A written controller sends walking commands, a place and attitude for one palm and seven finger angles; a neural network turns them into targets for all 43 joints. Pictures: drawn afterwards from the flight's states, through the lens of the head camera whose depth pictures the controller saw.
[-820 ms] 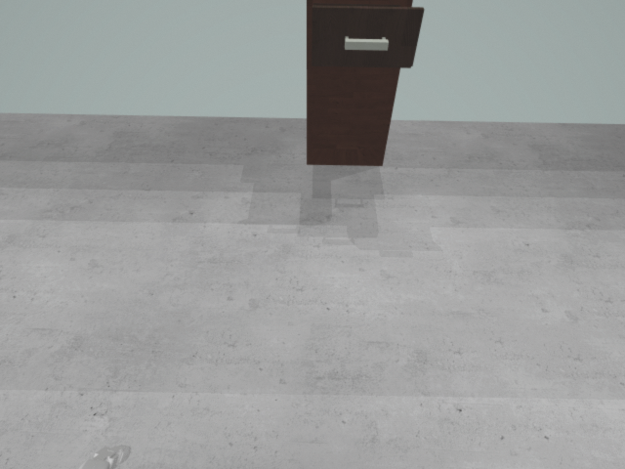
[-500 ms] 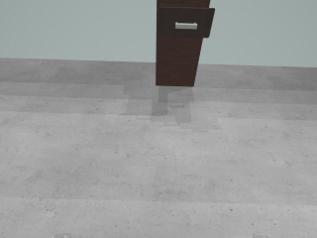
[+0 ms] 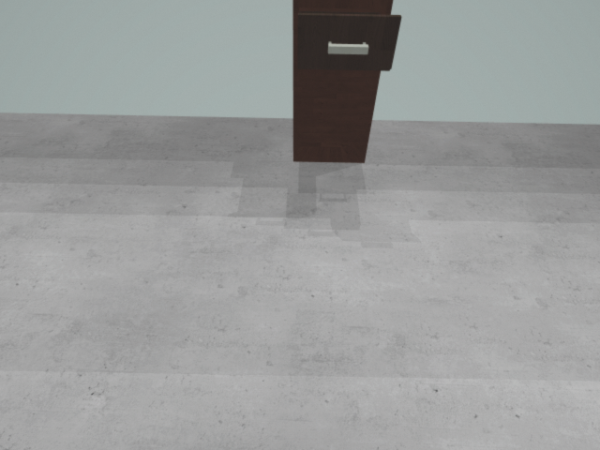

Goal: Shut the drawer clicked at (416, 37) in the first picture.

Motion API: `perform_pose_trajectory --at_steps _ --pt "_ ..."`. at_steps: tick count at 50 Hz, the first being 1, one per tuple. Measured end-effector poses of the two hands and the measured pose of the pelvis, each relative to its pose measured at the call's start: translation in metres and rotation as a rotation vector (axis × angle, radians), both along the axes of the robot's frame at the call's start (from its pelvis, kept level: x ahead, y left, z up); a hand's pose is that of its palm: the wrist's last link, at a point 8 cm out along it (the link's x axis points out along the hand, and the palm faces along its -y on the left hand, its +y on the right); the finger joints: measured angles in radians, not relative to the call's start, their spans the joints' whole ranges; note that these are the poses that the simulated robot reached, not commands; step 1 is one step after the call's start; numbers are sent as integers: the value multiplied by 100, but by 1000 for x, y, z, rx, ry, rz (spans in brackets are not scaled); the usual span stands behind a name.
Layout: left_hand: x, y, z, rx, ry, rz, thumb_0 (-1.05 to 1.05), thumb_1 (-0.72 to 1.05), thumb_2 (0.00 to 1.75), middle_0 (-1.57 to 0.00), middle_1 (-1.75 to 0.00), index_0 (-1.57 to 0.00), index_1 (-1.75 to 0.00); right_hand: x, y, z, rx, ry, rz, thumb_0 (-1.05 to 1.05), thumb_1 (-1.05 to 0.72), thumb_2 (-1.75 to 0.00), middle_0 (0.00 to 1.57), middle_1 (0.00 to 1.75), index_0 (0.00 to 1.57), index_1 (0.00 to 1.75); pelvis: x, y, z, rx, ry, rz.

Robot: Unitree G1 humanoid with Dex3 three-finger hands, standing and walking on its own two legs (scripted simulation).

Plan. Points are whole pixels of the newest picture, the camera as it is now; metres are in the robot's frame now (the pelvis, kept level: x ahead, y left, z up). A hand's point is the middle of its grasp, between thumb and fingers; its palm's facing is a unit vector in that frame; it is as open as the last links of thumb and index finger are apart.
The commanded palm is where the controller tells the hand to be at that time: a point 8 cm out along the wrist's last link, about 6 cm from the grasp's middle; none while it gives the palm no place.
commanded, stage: stand and wait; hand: left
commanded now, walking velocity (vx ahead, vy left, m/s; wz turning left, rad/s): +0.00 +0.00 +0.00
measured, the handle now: (347, 46) +1.38 -0.10 -0.02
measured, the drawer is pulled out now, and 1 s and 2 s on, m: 0.30 0.30 0.30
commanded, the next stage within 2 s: look at it before walking up in 0.12 s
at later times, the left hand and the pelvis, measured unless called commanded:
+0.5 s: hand out of the picture +0.07 +0.24 -0.16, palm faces -0.04 -0.94 -0.33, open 7.4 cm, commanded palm none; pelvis +0.00 +0.00 +0.00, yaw +0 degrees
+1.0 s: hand out of the picture +0.08 +0.23 -0.17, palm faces -0.06 -0.95 -0.30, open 7.4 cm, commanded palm none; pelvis +0.02 +0.00 +0.00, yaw -4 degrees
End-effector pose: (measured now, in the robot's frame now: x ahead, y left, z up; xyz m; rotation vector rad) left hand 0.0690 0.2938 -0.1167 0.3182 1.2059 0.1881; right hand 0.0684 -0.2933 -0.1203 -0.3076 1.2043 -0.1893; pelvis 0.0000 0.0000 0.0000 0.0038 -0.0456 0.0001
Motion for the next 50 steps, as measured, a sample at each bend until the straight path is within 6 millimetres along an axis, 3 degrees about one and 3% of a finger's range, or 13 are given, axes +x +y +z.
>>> perform_pose_trajectory --at_steps 18,43,50 --pt "-4 -7 -3 -11 19 -7 0 91 90 -20 -30 -20 -30 -9 -2 0 3 23 -11 0 -91 -90 20 30 21 30 -2 -3 1 -1 9 -4" --pt "12 -3 0 -4 10 -11 0 91 90 -20 -30 -20 -30 13 0 3 0 -4 -4 0 -91 -90 20 30 21 30 9 -1 2 -1 13 -11" --pt "5 -21 -14 -43 75 -16 0 91 90 -20 -30 -20 -30 4 12 -11 48 0 -58 0 -91 -90 20 30 21 30 23 -5 -5 9 18 -72"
